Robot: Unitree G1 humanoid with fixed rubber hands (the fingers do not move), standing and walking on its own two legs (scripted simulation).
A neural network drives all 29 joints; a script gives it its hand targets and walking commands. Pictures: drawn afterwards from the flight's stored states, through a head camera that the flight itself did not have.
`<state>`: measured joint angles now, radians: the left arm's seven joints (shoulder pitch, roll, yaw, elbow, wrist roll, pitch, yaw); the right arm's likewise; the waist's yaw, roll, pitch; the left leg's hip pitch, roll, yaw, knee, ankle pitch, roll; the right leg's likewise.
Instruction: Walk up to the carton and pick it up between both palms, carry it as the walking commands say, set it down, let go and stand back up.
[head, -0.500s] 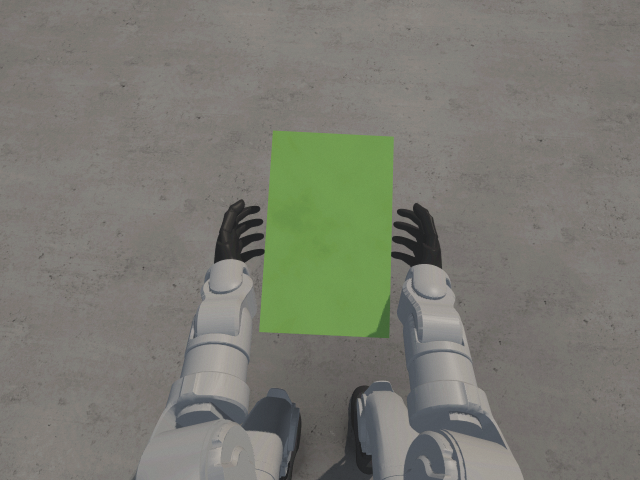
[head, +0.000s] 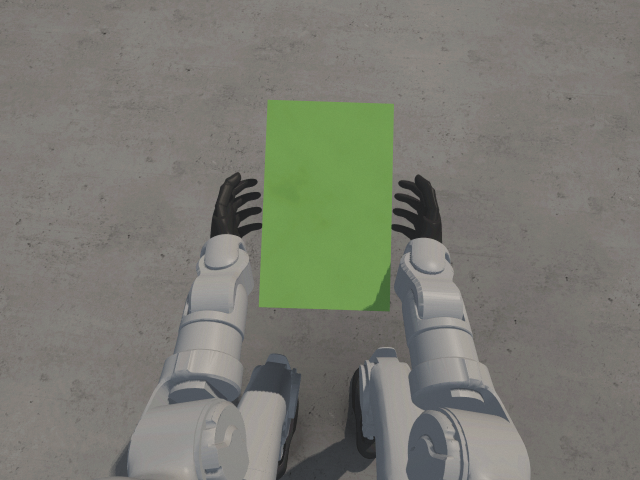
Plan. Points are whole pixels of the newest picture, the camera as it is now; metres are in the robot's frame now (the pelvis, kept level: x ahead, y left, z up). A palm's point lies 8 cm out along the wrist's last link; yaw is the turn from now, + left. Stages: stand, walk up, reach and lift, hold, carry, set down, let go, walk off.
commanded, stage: set down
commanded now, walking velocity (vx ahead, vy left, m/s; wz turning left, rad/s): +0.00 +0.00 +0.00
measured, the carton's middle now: (326, 212) +0.47 +0.02 -0.15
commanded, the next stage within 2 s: none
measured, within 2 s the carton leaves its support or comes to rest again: neither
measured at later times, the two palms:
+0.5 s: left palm (242, 234) +0.43 +0.14 -0.15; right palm (408, 236) +0.43 -0.11 -0.15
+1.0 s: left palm (252, 234) +0.45 +0.14 -0.23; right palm (397, 236) +0.46 -0.11 -0.23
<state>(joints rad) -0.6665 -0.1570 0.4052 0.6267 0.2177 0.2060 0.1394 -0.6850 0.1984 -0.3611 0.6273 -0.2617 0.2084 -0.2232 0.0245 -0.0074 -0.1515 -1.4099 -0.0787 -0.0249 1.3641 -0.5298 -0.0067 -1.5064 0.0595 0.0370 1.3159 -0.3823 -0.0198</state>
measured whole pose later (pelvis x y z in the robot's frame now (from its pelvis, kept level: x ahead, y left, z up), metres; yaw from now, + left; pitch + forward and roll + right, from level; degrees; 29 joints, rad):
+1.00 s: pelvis -0.04 +0.01 -0.14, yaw +1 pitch +42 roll +2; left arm -1.09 -0.04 0.45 0.71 0.22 0.30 0.14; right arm -1.12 0.07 -0.45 0.73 -0.24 0.28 -0.22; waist 0.01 -0.02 -0.03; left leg -1.97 -0.10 0.01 1.83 -0.60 -0.01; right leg -2.07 0.06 0.03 1.76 -0.41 0.00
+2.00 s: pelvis -0.04 +0.01 -0.24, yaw +1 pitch +38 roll +1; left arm -1.43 0.16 0.27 0.90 0.07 0.26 0.12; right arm -1.48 -0.19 -0.33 0.99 -0.05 0.22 -0.16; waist -0.01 -0.04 0.34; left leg -2.19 -0.12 0.01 2.21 -0.68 -0.01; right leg -2.30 0.05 0.00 2.11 -0.48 0.01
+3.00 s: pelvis -0.03 +0.01 -0.26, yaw +2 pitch +32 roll +0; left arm -1.50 0.21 0.21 1.04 0.02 0.20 0.06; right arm -1.56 -0.27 -0.29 1.17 0.01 0.16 -0.09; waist 0.00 -0.03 0.49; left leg -2.13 -0.13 0.02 2.30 -0.73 0.00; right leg -2.24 0.04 0.00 2.20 -0.53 0.01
